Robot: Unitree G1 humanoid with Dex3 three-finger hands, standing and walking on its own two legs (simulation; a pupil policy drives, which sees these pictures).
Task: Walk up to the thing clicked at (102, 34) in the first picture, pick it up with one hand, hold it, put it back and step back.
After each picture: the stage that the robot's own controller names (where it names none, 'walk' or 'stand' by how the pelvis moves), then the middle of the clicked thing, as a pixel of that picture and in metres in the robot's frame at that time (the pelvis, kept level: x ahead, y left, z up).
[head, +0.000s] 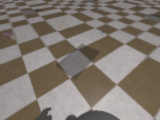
stand; (102, 33) +2.33 -0.33 -0.72
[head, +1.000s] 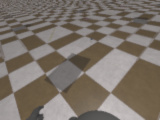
walk; (91, 40) +2.21 +0.10 -0.69
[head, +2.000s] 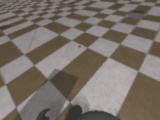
walk; (79, 48) +1.54 +0.38 -0.72
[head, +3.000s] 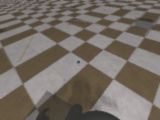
walk; (78, 63) +1.08 +0.29 -0.72
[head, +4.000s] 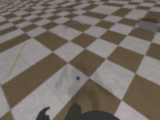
walk; (78, 79) +0.69 +0.24 -0.72
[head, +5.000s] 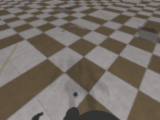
walk; (75, 95) +0.44 +0.19 -0.71
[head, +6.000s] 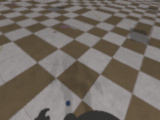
stand; (68, 104) +0.32 +0.22 -0.71
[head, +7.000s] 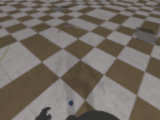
stand; (71, 104) +0.32 +0.20 -0.72
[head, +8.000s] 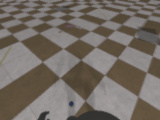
stand; (71, 104) +0.31 +0.21 -0.73
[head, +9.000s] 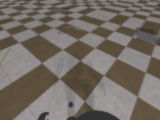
stand; (71, 105) +0.31 +0.21 -0.73
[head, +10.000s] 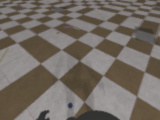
stand; (70, 106) +0.29 +0.22 -0.73
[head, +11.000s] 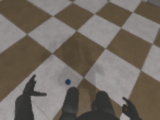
go down; (68, 82) +0.34 +0.21 -0.53
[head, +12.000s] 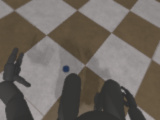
go down; (66, 70) +0.38 +0.23 -0.32
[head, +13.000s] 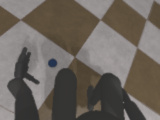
close in; (53, 64) +0.37 +0.25 -0.25
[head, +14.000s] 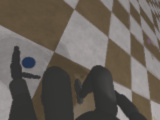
close; (28, 64) +0.37 +0.27 -0.21
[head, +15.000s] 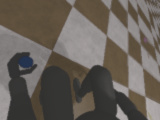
close; (26, 64) +0.36 +0.28 -0.22
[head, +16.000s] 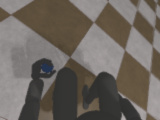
lift; (46, 68) +0.31 +0.27 -0.15
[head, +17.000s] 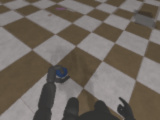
lift; (62, 76) +0.31 +0.19 +0.01
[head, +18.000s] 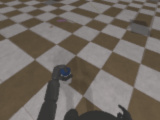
hold; (66, 75) +0.33 +0.17 +0.01
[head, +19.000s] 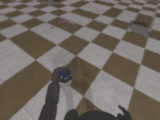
hold; (66, 77) +0.32 +0.17 -0.01
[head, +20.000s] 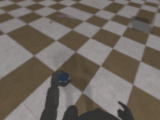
crouch; (65, 81) +0.30 +0.18 -0.04
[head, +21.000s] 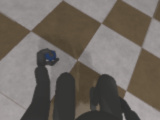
lower; (52, 59) +0.42 +0.25 -0.11
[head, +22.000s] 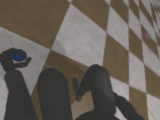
lower; (20, 59) +0.39 +0.29 -0.22
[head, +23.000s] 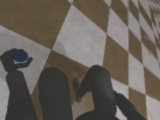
lower; (21, 59) +0.39 +0.30 -0.22
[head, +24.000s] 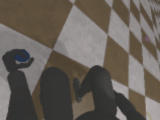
lower; (23, 59) +0.38 +0.30 -0.22
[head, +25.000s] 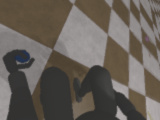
lower; (23, 60) +0.38 +0.29 -0.22
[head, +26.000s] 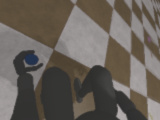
open; (30, 62) +0.37 +0.26 -0.22
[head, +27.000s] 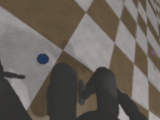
stand; (41, 60) +0.37 +0.24 -0.22
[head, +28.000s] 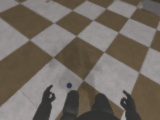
stand; (69, 86) +0.34 +0.20 -0.54
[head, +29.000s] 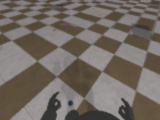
stand; (70, 104) +0.31 +0.19 -0.67
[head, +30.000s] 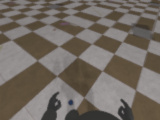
stand; (71, 103) +0.31 +0.19 -0.67
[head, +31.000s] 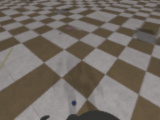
stand; (74, 104) +0.34 +0.18 -0.72
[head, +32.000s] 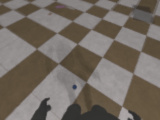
walk; (74, 87) +0.39 +0.15 -0.70
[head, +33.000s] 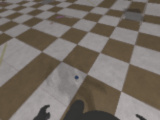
walk; (77, 78) +0.61 +0.23 -0.70
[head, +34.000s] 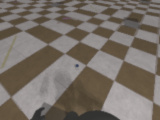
stand; (77, 67) +0.93 +0.21 -0.70
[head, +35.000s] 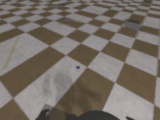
stand; (78, 69) +0.92 +0.21 -0.72
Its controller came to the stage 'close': yes
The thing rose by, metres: 0.71
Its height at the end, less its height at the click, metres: +0.00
